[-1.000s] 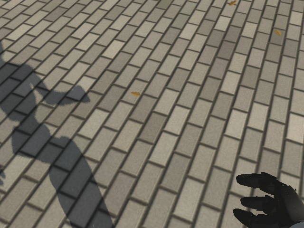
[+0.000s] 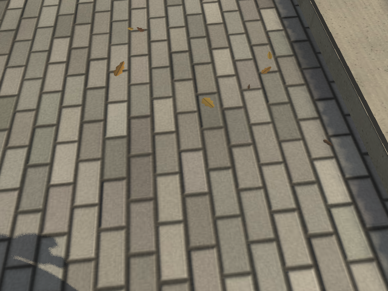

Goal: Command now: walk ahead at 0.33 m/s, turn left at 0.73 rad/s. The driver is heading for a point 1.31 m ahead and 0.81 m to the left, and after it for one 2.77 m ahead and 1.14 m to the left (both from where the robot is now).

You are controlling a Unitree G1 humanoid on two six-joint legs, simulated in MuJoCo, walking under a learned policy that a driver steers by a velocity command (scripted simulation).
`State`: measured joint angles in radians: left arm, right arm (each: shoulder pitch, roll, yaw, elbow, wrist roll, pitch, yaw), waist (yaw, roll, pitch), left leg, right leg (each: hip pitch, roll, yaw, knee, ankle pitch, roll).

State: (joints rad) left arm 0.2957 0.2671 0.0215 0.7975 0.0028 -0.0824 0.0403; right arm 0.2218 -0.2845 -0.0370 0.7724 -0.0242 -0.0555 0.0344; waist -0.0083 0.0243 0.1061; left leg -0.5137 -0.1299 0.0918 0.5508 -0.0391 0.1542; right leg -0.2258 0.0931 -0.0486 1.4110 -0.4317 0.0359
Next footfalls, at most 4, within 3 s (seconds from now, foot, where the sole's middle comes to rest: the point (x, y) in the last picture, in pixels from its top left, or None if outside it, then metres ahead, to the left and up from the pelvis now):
0.48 right None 0.31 -0.13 -0.74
1.00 left None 0.12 0.00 -0.74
1.50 right None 0.25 -0.16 -0.74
2.04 left None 0.19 0.00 -0.74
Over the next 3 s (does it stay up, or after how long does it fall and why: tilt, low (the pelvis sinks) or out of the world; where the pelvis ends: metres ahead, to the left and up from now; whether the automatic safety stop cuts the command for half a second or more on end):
stays up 0.27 -0.01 0.04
